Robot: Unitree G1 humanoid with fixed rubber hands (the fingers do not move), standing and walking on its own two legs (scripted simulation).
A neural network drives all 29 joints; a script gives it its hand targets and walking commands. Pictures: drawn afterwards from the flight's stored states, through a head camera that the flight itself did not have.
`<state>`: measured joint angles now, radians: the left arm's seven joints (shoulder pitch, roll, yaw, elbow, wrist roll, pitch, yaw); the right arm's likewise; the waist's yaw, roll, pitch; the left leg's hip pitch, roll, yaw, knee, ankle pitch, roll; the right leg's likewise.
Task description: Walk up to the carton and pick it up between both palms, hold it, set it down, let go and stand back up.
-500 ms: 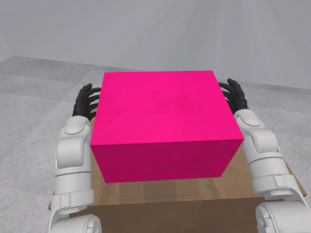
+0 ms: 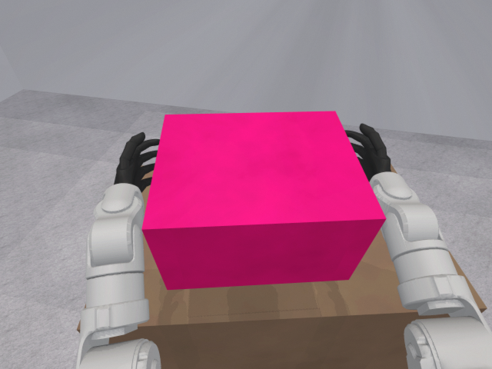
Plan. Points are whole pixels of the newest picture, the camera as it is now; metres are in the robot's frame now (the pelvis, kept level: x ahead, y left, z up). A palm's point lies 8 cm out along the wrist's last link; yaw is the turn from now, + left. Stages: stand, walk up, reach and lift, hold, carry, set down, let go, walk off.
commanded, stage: hold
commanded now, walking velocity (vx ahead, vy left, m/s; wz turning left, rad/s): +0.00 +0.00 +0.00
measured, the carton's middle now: (255, 196) +0.35 +0.00 +0.14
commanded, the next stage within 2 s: none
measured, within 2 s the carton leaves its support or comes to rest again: neither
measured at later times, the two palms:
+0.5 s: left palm (129, 185) +0.34 +0.20 +0.17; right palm (373, 173) +0.36 -0.18 +0.18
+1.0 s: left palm (129, 185) +0.34 +0.20 +0.17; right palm (373, 173) +0.36 -0.18 +0.18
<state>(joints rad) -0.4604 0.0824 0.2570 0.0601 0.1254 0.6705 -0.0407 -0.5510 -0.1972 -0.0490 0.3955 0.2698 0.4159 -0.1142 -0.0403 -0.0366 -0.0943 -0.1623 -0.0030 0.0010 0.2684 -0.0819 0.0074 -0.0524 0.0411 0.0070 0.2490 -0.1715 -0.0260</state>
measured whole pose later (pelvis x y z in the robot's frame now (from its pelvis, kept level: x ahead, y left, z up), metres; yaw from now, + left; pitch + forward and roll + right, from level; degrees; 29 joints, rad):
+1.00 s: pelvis +0.00 +0.00 +0.00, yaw +0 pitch -1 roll +0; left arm -0.46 0.08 0.26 0.06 0.13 0.67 -0.04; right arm -0.55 -0.20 -0.05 0.40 0.27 0.41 -0.11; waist -0.04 -0.04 -0.09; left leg -0.16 0.00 0.00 0.27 -0.08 0.01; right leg -0.05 0.04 0.01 0.25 -0.17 -0.03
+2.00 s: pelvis +0.00 +0.00 +0.00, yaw +0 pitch -1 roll +0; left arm -0.45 0.08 0.25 0.05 0.13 0.68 -0.04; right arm -0.55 -0.20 -0.05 0.39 0.27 0.41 -0.11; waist -0.04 -0.04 -0.09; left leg -0.16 0.00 0.00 0.27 -0.08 0.01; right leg -0.05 0.04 0.01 0.25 -0.17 -0.02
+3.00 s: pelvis +0.00 +0.00 +0.00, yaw +0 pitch -1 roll +0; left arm -0.50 0.09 0.26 0.14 0.13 0.66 -0.05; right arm -0.57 -0.20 -0.06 0.45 0.26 0.39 -0.11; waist -0.04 -0.04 -0.10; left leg -0.16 0.00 0.00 0.28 -0.09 0.01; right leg -0.06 0.04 0.01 0.26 -0.18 -0.02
